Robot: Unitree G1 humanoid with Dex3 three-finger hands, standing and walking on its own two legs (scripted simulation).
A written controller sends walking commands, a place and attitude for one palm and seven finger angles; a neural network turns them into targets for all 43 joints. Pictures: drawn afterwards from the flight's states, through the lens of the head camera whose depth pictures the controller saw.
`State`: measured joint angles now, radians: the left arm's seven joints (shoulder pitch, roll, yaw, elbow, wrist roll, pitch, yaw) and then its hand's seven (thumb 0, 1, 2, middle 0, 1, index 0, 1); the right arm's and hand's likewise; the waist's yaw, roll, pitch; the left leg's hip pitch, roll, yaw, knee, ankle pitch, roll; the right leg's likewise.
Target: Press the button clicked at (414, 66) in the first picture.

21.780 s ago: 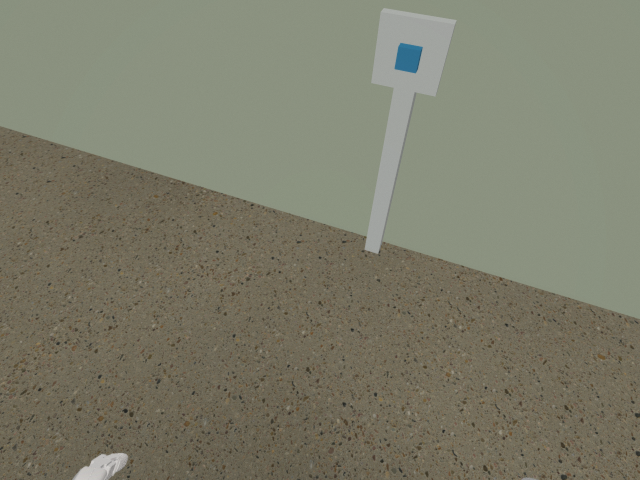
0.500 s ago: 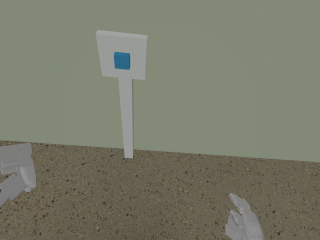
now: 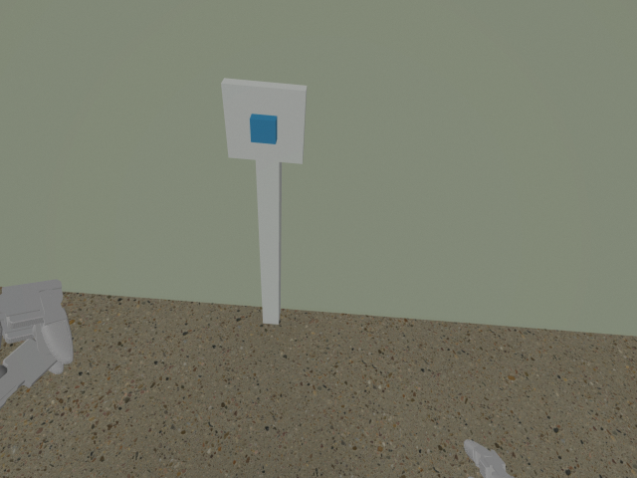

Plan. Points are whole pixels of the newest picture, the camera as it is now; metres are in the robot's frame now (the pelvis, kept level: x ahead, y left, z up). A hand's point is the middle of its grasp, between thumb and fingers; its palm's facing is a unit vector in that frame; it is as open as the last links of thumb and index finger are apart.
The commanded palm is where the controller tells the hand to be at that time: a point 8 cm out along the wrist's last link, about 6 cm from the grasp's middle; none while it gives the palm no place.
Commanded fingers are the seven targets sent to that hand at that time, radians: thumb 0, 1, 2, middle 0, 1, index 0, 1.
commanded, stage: stop stepping back and stand still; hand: left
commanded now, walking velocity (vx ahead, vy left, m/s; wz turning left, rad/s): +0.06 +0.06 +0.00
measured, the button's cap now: (264, 128) +0.81 +0.16 +0.06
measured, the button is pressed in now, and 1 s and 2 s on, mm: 0 0 0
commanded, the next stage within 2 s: let the arm hang, fingers relaxed in 0.28 s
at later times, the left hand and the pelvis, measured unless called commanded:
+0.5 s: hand (81, 414) +0.19 +0.28 +0.01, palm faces +0.26 -0.88 -0.40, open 3.0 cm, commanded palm none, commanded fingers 0.00 0.90 0.90 -1.04 -1.22 -1.04 -1.22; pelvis +0.00 +0.03 -0.01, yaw +6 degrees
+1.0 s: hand out of the picture -0.07 +0.21 -0.16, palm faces +0.10 -0.97 -0.22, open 5.9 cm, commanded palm none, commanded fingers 0.00 0.90 0.90 -0.20 -0.30 -0.20 -0.30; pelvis +0.00 +0.03 +0.01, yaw +5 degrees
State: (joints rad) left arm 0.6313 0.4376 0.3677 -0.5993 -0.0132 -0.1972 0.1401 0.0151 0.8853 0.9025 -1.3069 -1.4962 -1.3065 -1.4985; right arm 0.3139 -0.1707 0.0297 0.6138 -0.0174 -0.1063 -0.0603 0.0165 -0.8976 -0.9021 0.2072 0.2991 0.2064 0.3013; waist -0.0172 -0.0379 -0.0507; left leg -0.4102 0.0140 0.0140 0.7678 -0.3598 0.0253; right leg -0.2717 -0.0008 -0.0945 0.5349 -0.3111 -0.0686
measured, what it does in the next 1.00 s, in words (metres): stands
